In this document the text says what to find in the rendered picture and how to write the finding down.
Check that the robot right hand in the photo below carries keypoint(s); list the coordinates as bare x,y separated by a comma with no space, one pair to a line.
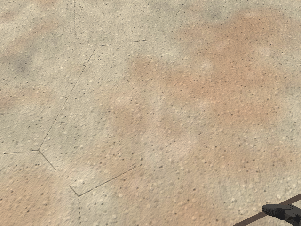
290,213

